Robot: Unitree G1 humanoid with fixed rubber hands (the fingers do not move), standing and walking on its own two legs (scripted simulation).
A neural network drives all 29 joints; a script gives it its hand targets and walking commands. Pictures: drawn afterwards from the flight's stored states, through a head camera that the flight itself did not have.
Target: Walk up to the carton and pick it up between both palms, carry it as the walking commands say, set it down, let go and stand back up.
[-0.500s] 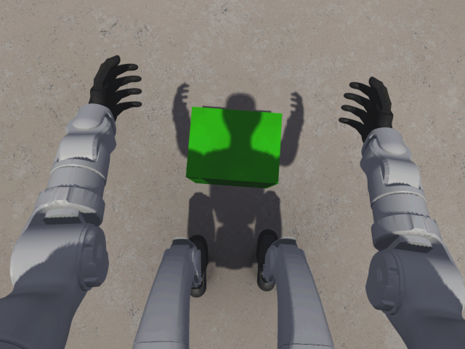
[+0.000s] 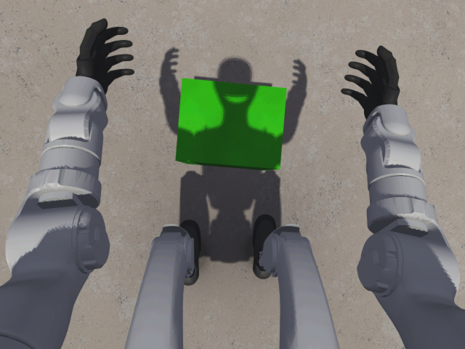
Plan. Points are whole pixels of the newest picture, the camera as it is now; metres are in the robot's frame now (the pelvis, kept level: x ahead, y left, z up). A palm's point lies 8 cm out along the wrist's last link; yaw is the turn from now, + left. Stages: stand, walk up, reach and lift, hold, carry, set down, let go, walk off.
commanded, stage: reach and lift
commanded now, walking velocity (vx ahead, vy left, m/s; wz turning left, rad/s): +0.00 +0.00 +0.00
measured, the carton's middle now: (230, 131) +0.48 +0.00 -0.49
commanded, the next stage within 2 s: none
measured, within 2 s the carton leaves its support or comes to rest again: neither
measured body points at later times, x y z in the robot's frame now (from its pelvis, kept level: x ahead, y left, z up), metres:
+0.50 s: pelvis -0.04 +0.00 -0.14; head +0.30 +0.00 +0.15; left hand +0.51 +0.21 -0.28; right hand +0.49 -0.22 -0.28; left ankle +0.06 +0.12 -0.57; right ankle +0.09 -0.12 -0.57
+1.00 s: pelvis -0.05 +0.01 -0.23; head +0.32 +0.01 +0.02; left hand +0.50 +0.20 -0.42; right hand +0.49 -0.22 -0.41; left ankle +0.06 +0.12 -0.57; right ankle +0.08 -0.12 -0.57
